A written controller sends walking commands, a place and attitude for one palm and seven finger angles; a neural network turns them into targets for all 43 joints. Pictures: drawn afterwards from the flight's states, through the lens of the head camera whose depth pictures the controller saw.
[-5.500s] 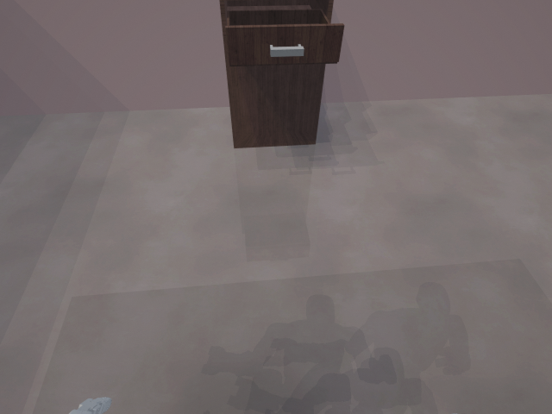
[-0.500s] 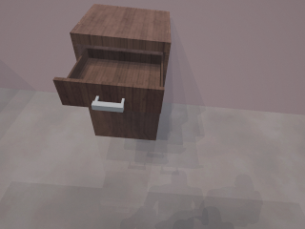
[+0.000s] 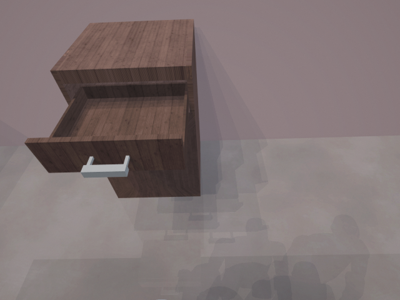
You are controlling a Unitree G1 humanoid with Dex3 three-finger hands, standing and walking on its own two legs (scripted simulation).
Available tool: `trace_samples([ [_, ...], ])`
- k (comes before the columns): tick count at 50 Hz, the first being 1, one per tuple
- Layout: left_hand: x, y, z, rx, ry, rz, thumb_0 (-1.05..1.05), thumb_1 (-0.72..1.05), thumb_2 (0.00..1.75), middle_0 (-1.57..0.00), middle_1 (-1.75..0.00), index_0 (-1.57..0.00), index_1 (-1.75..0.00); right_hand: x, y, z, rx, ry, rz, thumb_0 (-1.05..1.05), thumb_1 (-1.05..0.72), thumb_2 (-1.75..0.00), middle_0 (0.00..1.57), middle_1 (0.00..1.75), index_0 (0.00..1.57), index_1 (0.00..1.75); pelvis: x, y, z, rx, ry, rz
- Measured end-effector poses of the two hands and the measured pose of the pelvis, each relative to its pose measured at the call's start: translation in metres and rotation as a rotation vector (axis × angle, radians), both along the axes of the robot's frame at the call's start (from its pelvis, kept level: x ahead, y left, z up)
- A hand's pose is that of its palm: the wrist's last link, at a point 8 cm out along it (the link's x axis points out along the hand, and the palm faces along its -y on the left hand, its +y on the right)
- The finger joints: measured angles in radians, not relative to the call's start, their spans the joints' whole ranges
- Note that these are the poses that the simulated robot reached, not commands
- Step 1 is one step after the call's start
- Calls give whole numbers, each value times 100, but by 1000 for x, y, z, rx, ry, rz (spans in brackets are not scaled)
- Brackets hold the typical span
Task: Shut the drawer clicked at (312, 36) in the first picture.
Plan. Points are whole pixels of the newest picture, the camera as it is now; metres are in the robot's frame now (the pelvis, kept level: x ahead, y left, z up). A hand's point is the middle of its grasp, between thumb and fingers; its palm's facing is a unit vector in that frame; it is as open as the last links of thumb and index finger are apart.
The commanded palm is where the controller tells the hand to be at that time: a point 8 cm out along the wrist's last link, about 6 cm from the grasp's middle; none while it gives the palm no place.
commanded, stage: take the last steps up to it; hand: left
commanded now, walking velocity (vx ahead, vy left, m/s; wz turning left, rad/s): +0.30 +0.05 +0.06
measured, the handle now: (107, 165) +0.49 +0.29 -0.06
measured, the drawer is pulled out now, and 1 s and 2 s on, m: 0.30 0.30 0.30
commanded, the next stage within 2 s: come to a stop and stand still in 0.44 s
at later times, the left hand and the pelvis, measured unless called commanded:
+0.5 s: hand out of the picture +0.06 +0.23 -0.19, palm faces +0.11 -0.98 -0.14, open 7.4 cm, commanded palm none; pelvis +0.16 +0.08 -0.01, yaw -1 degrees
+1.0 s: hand (124, 257) +0.26 +0.21 -0.16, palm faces -0.03 -0.96 -0.27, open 7.3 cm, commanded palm none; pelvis +0.19 +0.03 -0.01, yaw -1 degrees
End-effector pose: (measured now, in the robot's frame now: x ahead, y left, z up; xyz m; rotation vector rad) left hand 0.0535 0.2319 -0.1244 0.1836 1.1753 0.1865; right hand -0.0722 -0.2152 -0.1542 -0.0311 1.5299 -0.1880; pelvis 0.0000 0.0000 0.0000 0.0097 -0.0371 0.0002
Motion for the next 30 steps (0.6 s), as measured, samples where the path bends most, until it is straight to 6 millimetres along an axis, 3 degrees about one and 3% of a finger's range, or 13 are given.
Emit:
trace_samples([
  [5,-31,-4,-3,-20,139,38,-1,95,90,-20,-30,-20,-30,97,-12,5,-26,-165,47,0,-92,-90,19,30,20,30,28,0,4,-4,6,0],
  [9,-56,-11,-7,-63,250,90,-1,93,90,-20,-30,-20,-30,171,-8,10,-36,-262,103,0,-92,-90,19,30,19,30,53,9,4,-10,11,3],
  [14,-74,-11,-12,-115,375,167,0,92,90,-20,-30,-20,-30,261,15,17,-42,-347,198,0,-92,-90,19,30,19,30,88,27,-1,-18,16,16],
  [19,-70,5,-27,-161,490,208,0,91,90,-20,-30,-20,-30,339,53,16,-66,-437,268,0,-92,-90,19,30,20,30,129,56,-17,-27,22,19],
  [21,-55,17,-33,-165,508,199,0,91,90,-20,-30,-20,-30,354,66,16,-76,-462,268,0,-92,-90,19,30,20,30,140,66,-20,-19,13,12],
  [23,-29,32,-35,-152,485,174,0,91,90,-20,-30,-20,-30,355,76,18,-77,-456,247,0,-91,-90,19,30,20,30,150,73,-17,-14,5,-4],
  [26,24,54,-35,-126,396,129,0,91,90,-20,-30,-20,-30,342,86,20,-71,-409,203,0,-91,-90,20,30,20,30,163,79,-10,-9,1,-13],
  [30,101,76,-32,-85,248,66,0,92,90,-20,-30,-19,-30,331,73,27,-123,-389,124,-4,-96,-90,20,30,20,30,177,85,-3,-3,6,-20],
])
